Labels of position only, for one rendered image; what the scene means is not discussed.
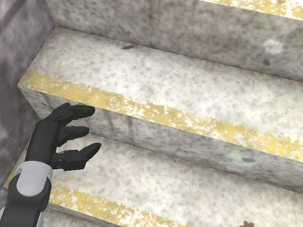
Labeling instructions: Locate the robot left hand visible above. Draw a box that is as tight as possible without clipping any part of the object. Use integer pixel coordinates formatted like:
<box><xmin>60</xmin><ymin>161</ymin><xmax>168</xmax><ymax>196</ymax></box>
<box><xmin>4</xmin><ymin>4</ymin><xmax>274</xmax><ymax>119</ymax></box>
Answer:
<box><xmin>25</xmin><ymin>102</ymin><xmax>101</xmax><ymax>171</ymax></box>

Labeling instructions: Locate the robot left forearm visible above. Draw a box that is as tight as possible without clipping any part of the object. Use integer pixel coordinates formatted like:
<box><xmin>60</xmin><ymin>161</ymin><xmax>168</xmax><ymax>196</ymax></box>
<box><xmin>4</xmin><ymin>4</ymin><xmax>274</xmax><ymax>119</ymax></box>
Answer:
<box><xmin>0</xmin><ymin>161</ymin><xmax>53</xmax><ymax>227</ymax></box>

